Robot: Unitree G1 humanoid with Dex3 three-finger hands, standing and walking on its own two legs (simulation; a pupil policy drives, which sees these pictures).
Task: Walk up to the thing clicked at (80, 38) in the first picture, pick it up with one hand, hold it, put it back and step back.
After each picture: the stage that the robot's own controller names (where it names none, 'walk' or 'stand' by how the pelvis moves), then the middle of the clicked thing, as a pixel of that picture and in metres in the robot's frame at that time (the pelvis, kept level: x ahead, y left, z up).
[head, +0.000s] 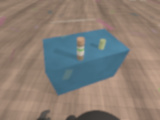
stand; (80, 49) +0.66 +0.12 -0.01
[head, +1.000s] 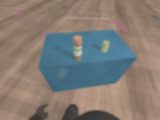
rise first; (77, 49) +0.60 +0.15 +0.02
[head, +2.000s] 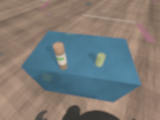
stand; (61, 57) +0.45 +0.27 +0.03
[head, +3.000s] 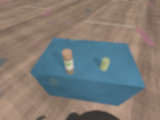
stand; (68, 63) +0.46 +0.20 +0.00
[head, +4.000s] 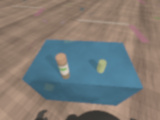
stand; (63, 67) +0.41 +0.22 -0.01
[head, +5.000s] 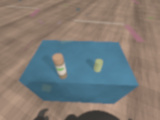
stand; (60, 67) +0.41 +0.24 -0.01
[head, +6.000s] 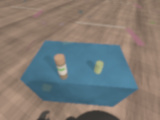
stand; (61, 68) +0.41 +0.24 -0.01
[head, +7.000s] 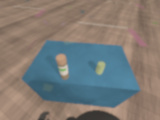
stand; (63, 68) +0.41 +0.23 -0.01
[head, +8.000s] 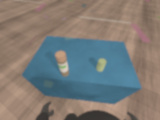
rise first; (63, 65) +0.42 +0.23 -0.01
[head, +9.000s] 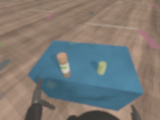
rise first; (64, 66) +0.43 +0.25 -0.01
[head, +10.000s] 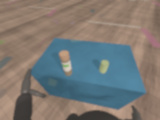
go down; (66, 64) +0.44 +0.23 +0.00
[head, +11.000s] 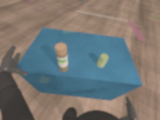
go down; (62, 59) +0.43 +0.21 +0.04
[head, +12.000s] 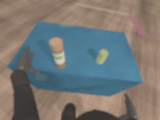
close in; (58, 55) +0.44 +0.22 +0.05
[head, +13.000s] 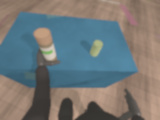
close; (48, 50) +0.45 +0.24 +0.09
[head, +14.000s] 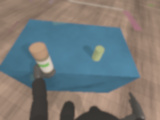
lift; (45, 62) +0.37 +0.27 +0.07
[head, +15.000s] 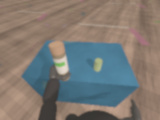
lift; (61, 63) +0.33 +0.18 +0.17
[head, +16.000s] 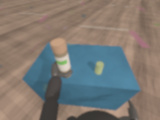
hold; (63, 61) +0.33 +0.17 +0.19
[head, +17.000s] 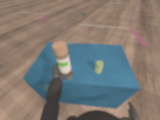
hold; (64, 63) +0.33 +0.17 +0.17
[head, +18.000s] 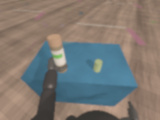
crouch; (58, 55) +0.38 +0.21 +0.17
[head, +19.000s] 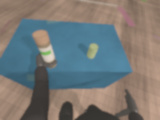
lower; (47, 52) +0.45 +0.24 +0.07
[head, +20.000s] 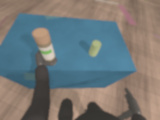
lower; (47, 50) +0.45 +0.24 +0.08
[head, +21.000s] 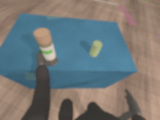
lower; (48, 50) +0.45 +0.24 +0.09
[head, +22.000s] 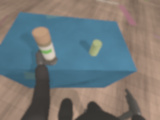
lower; (47, 49) +0.45 +0.24 +0.09
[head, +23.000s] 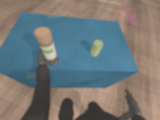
loosen; (48, 49) +0.45 +0.24 +0.09
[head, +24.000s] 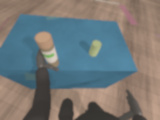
withdraw; (49, 53) +0.43 +0.22 +0.09
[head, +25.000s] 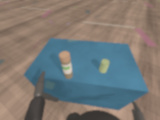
sink last; (66, 66) +0.40 +0.21 +0.03
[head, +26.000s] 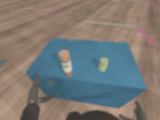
stand; (66, 64) +0.42 +0.22 +0.03
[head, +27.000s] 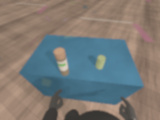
stand; (62, 63) +0.42 +0.23 +0.04
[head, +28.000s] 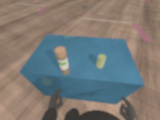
stand; (63, 62) +0.43 +0.22 +0.04
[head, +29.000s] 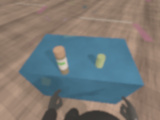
stand; (62, 62) +0.42 +0.23 +0.05
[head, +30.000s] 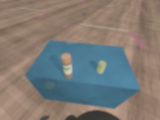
stand; (67, 67) +0.43 +0.20 -0.01
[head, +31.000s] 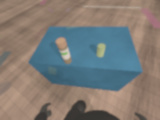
walk; (64, 52) +0.51 +0.25 +0.01
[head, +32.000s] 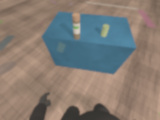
walk; (76, 27) +0.82 +0.18 +0.02
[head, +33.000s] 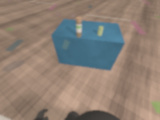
stand; (78, 27) +1.07 +0.21 +0.01
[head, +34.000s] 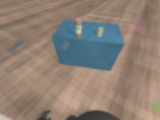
stand; (78, 29) +1.07 +0.21 -0.01
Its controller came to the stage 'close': yes
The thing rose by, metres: 0.22
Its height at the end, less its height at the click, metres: +0.00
